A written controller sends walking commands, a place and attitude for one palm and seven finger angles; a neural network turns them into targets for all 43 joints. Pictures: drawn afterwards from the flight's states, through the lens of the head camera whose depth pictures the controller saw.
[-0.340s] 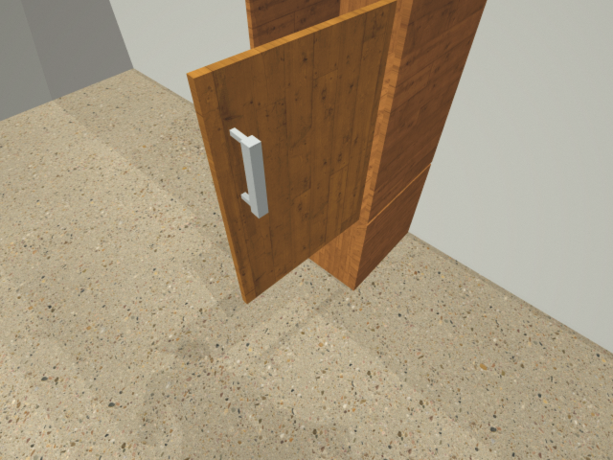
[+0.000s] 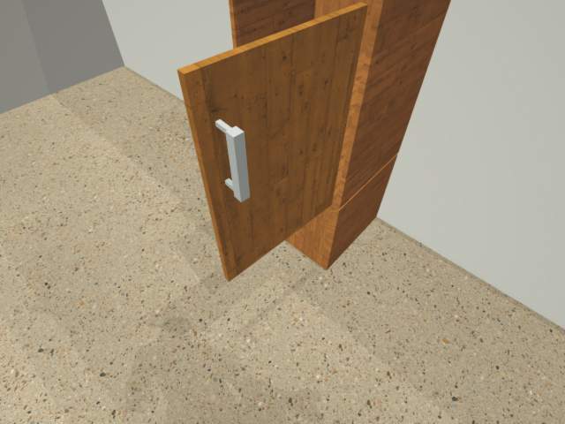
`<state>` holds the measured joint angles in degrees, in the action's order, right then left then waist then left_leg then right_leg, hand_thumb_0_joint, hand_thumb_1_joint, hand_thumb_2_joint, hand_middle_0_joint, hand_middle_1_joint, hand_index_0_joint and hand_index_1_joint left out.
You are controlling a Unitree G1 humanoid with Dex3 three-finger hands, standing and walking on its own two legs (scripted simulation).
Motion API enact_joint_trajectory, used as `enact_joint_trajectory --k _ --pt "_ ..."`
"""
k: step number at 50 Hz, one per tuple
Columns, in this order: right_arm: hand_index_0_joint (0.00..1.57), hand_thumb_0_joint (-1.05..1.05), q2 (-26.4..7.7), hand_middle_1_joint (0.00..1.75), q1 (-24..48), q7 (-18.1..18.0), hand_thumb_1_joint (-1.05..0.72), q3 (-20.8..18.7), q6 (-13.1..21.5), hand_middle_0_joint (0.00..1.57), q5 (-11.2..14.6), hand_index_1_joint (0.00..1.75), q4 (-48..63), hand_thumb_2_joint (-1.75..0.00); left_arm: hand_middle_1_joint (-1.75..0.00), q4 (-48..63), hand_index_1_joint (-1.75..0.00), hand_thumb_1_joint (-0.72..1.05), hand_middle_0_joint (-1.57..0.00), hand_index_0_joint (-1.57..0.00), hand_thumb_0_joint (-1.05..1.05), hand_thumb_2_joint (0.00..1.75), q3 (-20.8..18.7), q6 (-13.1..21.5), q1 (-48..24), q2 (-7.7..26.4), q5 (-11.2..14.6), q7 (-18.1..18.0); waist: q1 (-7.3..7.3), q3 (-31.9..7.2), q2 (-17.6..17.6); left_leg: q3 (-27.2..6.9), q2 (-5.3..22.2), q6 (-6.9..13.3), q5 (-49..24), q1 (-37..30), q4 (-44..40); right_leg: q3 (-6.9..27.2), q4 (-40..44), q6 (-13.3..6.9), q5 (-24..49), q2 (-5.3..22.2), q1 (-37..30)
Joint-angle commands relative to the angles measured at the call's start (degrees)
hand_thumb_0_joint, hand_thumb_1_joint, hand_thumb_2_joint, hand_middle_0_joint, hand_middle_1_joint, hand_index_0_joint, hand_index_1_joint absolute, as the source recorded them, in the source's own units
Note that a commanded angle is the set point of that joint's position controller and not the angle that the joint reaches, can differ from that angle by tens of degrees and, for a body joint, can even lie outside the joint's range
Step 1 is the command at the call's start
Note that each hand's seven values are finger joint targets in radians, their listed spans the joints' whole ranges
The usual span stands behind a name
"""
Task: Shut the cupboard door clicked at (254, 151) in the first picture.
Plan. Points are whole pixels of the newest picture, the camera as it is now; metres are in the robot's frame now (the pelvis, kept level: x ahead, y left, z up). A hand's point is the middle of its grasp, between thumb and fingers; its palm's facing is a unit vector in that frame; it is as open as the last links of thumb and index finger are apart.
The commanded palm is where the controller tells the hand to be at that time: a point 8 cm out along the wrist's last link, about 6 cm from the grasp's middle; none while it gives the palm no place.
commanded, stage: look at it before walking up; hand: left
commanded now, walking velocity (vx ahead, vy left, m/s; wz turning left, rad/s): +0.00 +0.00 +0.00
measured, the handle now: (232, 161) +0.53 +0.12 +0.06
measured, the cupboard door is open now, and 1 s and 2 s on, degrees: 84 84 84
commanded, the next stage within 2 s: walk to a spot facing it in 0.50 s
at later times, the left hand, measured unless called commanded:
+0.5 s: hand out of the picture +0.06 +0.24 -0.16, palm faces -0.02 -0.95 -0.31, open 7.4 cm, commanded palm none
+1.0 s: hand out of the picture +0.06 +0.19 -0.18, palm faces -0.14 -0.96 -0.26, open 7.4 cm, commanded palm none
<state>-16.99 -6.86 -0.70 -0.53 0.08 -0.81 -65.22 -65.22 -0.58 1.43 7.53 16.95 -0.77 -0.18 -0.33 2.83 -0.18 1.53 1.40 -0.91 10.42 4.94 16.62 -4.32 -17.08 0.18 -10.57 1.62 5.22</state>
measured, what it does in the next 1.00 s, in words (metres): stands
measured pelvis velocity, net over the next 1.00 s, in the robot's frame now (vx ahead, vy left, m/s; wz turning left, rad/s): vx -0.02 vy -0.01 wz -0.16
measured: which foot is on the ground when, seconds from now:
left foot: down 0.00-1.00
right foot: down 0.00-1.00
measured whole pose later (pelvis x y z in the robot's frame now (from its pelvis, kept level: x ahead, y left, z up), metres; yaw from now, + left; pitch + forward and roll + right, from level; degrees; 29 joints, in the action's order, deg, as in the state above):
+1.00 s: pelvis -0.02 -0.01 -0.02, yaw -9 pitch -1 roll +2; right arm -12.5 -9.4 -2.1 -2.2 -1.8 -1.6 -59.1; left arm -58.1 -3.0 -4.1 9.7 13.6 -1.3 1.2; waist 0.7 6.9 0.6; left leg 10.1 4.6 -1.7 17.4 10.8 30.1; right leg 0.2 -45.0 -0.3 -25.3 0.1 20.0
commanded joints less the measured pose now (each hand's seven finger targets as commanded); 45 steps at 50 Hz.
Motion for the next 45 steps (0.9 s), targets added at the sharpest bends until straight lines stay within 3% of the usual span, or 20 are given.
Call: enact_joint_trajectory --k 1,15,32,35,37,42,44,45 --pt "0.20 0.00 -10.6 0.30 0.5 -0.5 -0.90 -1.7 1.2 0.20 -0.1 0.30 3.1 -0.90 -0.30 2.8 -0.30 0.90 -0.20 -0.20 0.00 0.90 -2.1 0.8 -1.3 11.0 0.2 -0.8 0.05 -3.6 -0.2 -4.6 6.0 1.6 -11.4 -0.3 -2.3 4.9 2.4 -2.2 10.2 6.6 -1.0" --pt "0.20 0.00 -11.3 0.30 0.9 -0.3 -0.90 -1.8 1.2 0.20 -0.1 0.30 3.0 -0.90 -0.30 2.7 -0.30 0.90 -0.20 -0.20 0.00 0.90 -2.1 0.9 -1.6 11.6 0.2 -0.7 0.08 -3.3 -0.4 -4.8 5.9 1.5 -9.8 -0.1 -2.6 5.2 3.0 -2.2 8.2 6.7 -0.6" --pt "0.20 0.00 -12.1 0.30 0.9 -0.5 -0.90 -2.1 1.2 0.20 -0.2 0.30 3.1 -0.90 -0.30 3.3 -0.30 0.90 -0.20 -0.20 0.00 0.90 -2.3 0.8 -2.3 12.5 0.2 -0.7 -0.11 -4.5 0.4 -3.8 6.5 1.4 -12.1 -1.9 -1.3 5.8 2.0 -2.5 12.9 6.7 -0.1" --pt "0.20 0.00 -5.3 0.30 -3.0 -1.0 -0.90 -1.1 0.0 0.20 -0.3 0.30 2.6 -0.90 -0.30 3.1 -0.30 0.90 -0.20 -0.20 0.00 0.90 -1.6 -0.9 0.2 6.5 0.3 -1.0 -0.54 -4.5 -0.4 -1.0 6.8 0.3 -12.1 -1.5 2.0 6.8 -1.4 -1.8 16.4 6.5 2.0" --pt "0.20 0.00 -5.9 0.30 -3.8 -1.3 -0.90 -1.6 -0.5 0.20 -0.4 0.30 3.4 -0.90 -0.30 3.9 -0.30 0.90 -0.20 -0.20 0.00 0.90 -2.3 -1.7 0.9 7.1 0.1 -0.9 -0.43 -3.9 -0.3 0.4 7.2 0.3 -11.5 -0.8 4.0 7.7 -4.0 -2.0 17.6 6.2 3.6" --pt "0.20 0.00 -7.5 0.30 -3.9 -1.9 -0.90 -3.2 -1.3 0.20 -0.6 0.30 7.0 -0.90 -0.30 7.8 -0.30 0.90 -0.20 -0.20 0.00 0.90 -3.5 -3.3 1.3 6.9 -0.3 -0.1 -0.39 -2.6 -1.5 0.3 10.2 1.9 -7.5 0.8 5.7 8.4 -11.3 -2.0 13.9 3.3 10.2" --pt "0.20 0.00 -8.4 0.30 -4.0 -2.1 -0.90 -3.9 -1.3 0.20 -0.7 0.30 8.1 -0.90 -0.30 9.3 -0.30 0.90 -0.20 -0.20 0.00 0.90 -3.7 -3.8 1.4 5.9 -0.5 0.3 -0.36 -1.7 -4.5 -2.2 13.5 4.0 -4.2 2.0 3.8 7.1 -17.1 -1.4 6.8 1.0 13.6" --pt "0.20 0.00 -8.8 0.30 -4.0 -2.1 -0.90 -4.2 -1.2 0.20 -0.8 0.30 8.6 -0.90 -0.30 10.1 -0.30 0.90 -0.20 -0.20 0.00 0.90 -3.9 -4.2 1.5 4.9 -0.5 0.5 -0.16 -1.2 -7.9 -4.2 16.6 6.0 -5.0 3.2 2.0 5.6 -22.8 -1.0 -1.0 -0.2 14.8"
